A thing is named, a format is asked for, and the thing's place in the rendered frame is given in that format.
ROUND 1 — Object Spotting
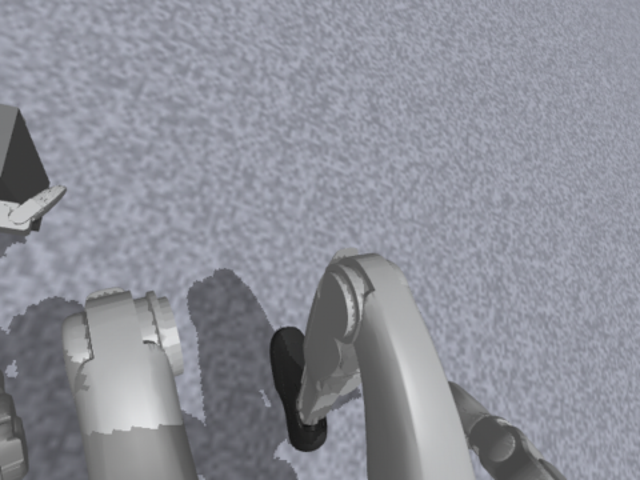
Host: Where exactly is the carton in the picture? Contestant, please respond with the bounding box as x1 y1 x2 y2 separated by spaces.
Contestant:
0 104 50 232

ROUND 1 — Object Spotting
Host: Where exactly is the right robot hand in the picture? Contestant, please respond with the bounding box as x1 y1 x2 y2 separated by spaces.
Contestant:
448 381 492 450

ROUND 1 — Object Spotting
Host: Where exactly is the right robot arm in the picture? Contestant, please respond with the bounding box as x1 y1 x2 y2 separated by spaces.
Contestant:
468 416 567 480

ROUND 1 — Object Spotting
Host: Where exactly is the left robot hand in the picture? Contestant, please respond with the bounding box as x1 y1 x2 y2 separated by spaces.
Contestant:
0 116 67 236

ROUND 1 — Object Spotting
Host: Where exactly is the right robot foot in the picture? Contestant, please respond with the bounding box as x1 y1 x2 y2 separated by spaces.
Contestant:
270 327 327 452

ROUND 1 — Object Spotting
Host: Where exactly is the left robot arm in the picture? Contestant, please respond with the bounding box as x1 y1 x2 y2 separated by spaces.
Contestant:
0 369 29 480

